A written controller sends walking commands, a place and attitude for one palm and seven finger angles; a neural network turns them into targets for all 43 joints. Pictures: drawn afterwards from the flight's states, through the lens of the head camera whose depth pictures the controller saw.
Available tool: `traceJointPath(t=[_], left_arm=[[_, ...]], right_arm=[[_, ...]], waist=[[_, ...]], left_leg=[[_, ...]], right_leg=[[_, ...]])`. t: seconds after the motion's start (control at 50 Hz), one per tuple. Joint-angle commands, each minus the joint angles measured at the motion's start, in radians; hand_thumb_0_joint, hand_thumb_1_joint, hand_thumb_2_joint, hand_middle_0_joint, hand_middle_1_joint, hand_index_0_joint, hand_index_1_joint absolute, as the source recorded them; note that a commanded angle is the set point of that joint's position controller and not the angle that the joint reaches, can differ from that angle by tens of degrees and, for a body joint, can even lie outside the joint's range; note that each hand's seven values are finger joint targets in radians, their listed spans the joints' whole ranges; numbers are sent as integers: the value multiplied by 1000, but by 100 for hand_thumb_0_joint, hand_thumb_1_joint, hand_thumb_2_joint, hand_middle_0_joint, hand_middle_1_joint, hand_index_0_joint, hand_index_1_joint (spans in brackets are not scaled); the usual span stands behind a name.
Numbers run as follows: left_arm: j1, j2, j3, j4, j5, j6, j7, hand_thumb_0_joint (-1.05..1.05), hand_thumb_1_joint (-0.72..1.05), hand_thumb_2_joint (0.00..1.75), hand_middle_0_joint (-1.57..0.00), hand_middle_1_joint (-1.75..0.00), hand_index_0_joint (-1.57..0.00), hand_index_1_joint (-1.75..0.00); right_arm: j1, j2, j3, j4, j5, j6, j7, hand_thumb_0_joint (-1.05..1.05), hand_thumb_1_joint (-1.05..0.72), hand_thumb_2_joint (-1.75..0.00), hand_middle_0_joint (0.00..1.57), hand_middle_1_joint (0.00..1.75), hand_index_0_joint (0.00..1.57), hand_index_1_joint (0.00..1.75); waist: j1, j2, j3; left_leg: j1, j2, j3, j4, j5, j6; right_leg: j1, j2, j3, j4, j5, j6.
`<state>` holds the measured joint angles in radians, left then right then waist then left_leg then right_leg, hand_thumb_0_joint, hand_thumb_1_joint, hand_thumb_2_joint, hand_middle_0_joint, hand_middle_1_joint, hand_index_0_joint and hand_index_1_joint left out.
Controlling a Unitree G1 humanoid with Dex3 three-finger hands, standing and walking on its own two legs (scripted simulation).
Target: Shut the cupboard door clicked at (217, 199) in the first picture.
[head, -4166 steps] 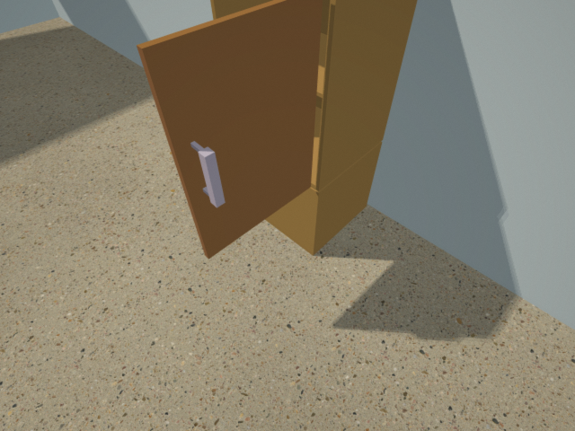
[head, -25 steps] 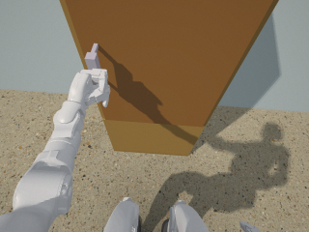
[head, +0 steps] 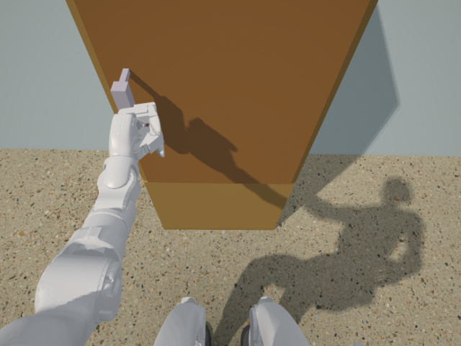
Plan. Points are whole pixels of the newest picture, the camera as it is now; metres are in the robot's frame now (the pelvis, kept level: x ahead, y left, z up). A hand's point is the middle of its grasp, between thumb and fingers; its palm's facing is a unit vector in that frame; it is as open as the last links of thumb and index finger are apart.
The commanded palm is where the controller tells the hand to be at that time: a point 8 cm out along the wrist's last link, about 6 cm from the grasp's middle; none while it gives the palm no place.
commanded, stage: pull the fist back off the door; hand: left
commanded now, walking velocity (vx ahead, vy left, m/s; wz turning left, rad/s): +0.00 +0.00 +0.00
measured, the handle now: (133, 110) +0.54 +0.17 +0.07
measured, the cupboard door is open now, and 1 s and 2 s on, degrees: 0 0 0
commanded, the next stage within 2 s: draw the hand back to the body in 0.46 s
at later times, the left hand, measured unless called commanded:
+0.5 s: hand (156, 171) +0.39 +0.12 +0.07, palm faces -0.03 -1.00 +0.00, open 3.1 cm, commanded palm +0.38 +0.17 +0.07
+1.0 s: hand (121, 172) +0.35 +0.15 +0.13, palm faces -0.01 -1.00 -0.03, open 3.1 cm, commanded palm +0.32 +0.21 +0.15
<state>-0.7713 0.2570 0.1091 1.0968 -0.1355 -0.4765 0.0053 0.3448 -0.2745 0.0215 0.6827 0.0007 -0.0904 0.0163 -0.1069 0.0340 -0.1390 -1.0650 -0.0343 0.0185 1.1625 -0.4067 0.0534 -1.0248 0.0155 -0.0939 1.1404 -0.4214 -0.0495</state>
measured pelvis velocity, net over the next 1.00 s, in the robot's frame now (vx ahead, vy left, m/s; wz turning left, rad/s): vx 0.08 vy -0.02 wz -0.01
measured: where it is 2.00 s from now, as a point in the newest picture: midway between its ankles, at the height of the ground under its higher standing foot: outside the picture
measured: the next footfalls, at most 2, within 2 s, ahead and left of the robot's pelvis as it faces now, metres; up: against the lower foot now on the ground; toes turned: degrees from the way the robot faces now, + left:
none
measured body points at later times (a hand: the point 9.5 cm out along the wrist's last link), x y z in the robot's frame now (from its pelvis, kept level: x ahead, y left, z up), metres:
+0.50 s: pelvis +0.07 -0.01 +0.03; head +0.14 -0.02 +0.47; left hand +0.39 +0.17 +0.07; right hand +0.22 -0.26 -0.08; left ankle +0.08 +0.08 -0.64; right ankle +0.07 -0.10 -0.64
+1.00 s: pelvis +0.08 -0.02 +0.06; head +0.11 -0.03 +0.50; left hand +0.35 +0.20 +0.13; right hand +0.23 -0.25 -0.04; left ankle +0.08 +0.08 -0.64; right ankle +0.07 -0.10 -0.64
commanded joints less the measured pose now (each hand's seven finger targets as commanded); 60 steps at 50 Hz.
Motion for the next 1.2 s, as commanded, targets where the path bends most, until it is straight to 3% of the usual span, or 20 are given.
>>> traceJointPath(t=[0.0, 0.06, 0.16, 0.28, 0.36, 0.44, 0.48, 0.56, 0.62, 0.66, 0.7, 0.78, 0.82, 0.88, 0.98, 1.04, 1.06, 1.08, 1.12, 1.18], left_arm=[[-398, 56, 21, -248, -14, -78, -22, 0, 90, 90, -130, -150, -130, -150], [-221, 171, 148, -280, -3, -88, 7, 0, 90, 90, -130, -150, -130, -150], [67, 174, 174, -478, 11, -100, 26, 0, 90, 90, -130, -150, -130, -150], [271, 33, 22, -814, -26, -112, -25, 0, 90, 90, -130, -150, -130, -150], [417, -65, -90, -916, -55, -73, -83, 0, 90, 90, -130, -150, -130, -150], [388, -46, -84, -894, -47, -35, -94, 0, 90, 90, -130, -150, -130, -150], [397, -30, -66, -920, -37, -30, -83, 0, 90, 90, -130, -150, -130, -150], [420, 12, -19, -995, -35, -34, -57, 0, 90, 90, -130, -150, -130, -150], [507, 70, 39, -1104, -41, -20, -52, 0, 90, 90, -130, -150, -130, -150], [629, 87, 57, -1146, -53, 19, -61, 0, 90, 90, -130, -150, -130, -150], [694, 40, 6, -1170, -66, 71, -87, 0, 90, 90, -130, -150, -130, -150], [751, 25, -3, -1130, -104, 164, -141, 0, 90, 90, -130, -150, -130, -150], [738, 19, -5, -1141, -123, 187, -161, 0, 90, 90, -130, -150, -130, -150], [713, 70, 47, -1204, -141, 183, -168, 0, 90, 90, -130, -150, -130, -150], [756, 159, 115, -1360, -141, 147, -153, 0, 90, 90, -127, -147, -127, -147], [821, 170, 133, -1364, -144, 167, -154, 0, 90, 90, -119, -138, -119, -138], [843, 177, 143, -1353, -150, 185, -156, 0, 90, 90, -116, -135, -116, -135], [839, 264, 120, -1356, -14, 244, -54, 0, 90, 90, -113, -132, -113, -132], [909, 166, 70, -1371, -1, 308, 11, 0, 90, 90, -108, -126, -108, -126], [968, 167, 71, -1400, 22, 349, 51, 0, 90, 90, -100, -117, -100, -117]], right_arm=[[30, -170, -63, -120, 7, -25, -8, 0, -90, -90, 20, 30, 20, 30], [23, -163, -62, -149, 1, -5, -1, 0, -90, -90, 20, 30, 20, 30], [-3, -135, -63, -223, 2, 33, 13, 0, -90, -90, 20, 30, 20, 30], [-29, -110, -79, -242, 18, 33, 8, 0, -90, -90, 20, 30, 20, 30], [-43, -105, -82, -240, 27, 22, -4, 0, -90, -90, 20, 30, 20, 30], [-66, -103, -79, -215, 25, 25, -20, 0, -90, -90, 20, 30, 20, 30], [-78, -99, -76, -219, 21, 25, -24, 0, -90, -90, 20, 30, 20, 30], [-94, -89, -74, -235, 14, 28, -23, 0, -90, -90, 20, 30, 20, 30], [-112, -77, -70, -266, 21, 40, -21, 0, -90, -90, 20, 30, 20, 30], [-108, -76, -64, -295, 26, 48, -21, 0, -90, -90, 20, 30, 20, 30], [-115, -69, -57, -312, 38, 55, -20, 0, -90, -90, 20, 30, 20, 30], [-128, -87, -45, -326, 53, 55, -37, 0, -90, -90, 20, 30, 20, 30], [-137, -93, -40, -333, 54, 45, -48, 0, -90, -90, 20, 30, 20, 30], [-154, -95, -37, -335, 54, 22, -63, 0, -90, -90, 20, 30, 20, 30], [-172, -79, -25, -336, 55, -18, -72, 0, -90, -90, 20, 30, 20, 30], [-173, -77, -20, -334, 63, -33, -70, 0, -90, -90, 20, 30, 20, 30], [-172, -83, -21, -334, 64, -35, -71, 0, -90, -90, 20, 30, 20, 30], [-210, -59, -34, -323, 59, -8, -90, 0, -90, -90, 20, 30, 20, 30], [-205, -55, -28, -338, 56, 8, -98, 0, -90, -90, 20, 30, 20, 30], [-227, -57, -25, -330, 56, 22, -105, 0, -90, -90, 20, 30, 20, 30]], waist=[[-23, -21, -328], [46, -25, -354], [110, -72, -398], [77, -44, -406], [50, -34, -324], [32, -71, -245], [53, -21, -270], [83, -7, -386], [123, 7, -472], [143, 7, -469], [124, -11, -379], [84, -127, -189], [79, -123, -138], [89, -99, -156], [122, 19, -226], [124, 42, -155], [125, 12, -141], [145, 4, -108], [121, -58, -25], [124, -58, -2]], left_leg=[[283, 26, -146, -248, -272, -29], [242, 19, -100, -244, -179, -24], [249, 23, -43, -242, 23, -18], [380, 33, -23, -228, 224, -13], [432, 35, -40, -220, 274, -10], [394, 33, -57, -207, 207, -15], [417, 30, -62, -201, 249, -19], [445, 23, -58, -170, 346, -22], [497, 22, -49, -201, 404, -25], [510, 19, -44, -234, 443, -22], [518, 26, -38, -271, 427, -19], [457, 25, -41, -317, 269, -13], [461, 21, -47, -339, 206, -13], [498, 16, -46, -355, 178, -11], [567, 16, -47, -391, 218, -13], [579, 21, -47, -424, 197, -17], [570, 21, -49, -426, 187, -17], [571, 31, -55, -460, 168, -18], [589, 33, -54, -492, 132, -17], [669, 41, -49, -544, 149, -8]], right_leg=[[113, -2, 96, -223, -149, 16], [220, 2, 111, -231, -127, 13], [394, 8, 131, -243, 43, 18], [463, 7, 128, -233, 334, 30], [413, 6, 109, -242, 369, 33], [343, -1, 102, -238, 303, 33], [344, -3, 96, -214, 329, 24], [406, -2, 104, -178, 427, 21], [519, -1, 114, -191, 499, 22], [595, 3, 113, -214, 549, 20], [590, 3, 103, -257, 546, 29], [584, -11, 116, -345, 474, 52], [567, -11, 109, -380, 368, 46], [593, -17, 127, -413, 299, 42], [661, -14, 133, -416, 313, 28], [640, -5, 118, -441, 273, 25], [655, -10, 128, -455, 256, 27], [671, -65, 215, -537, 243, 32], [660, -71, 199, -590, 162, 45], [694, -57, 170, -626, 169, 42]])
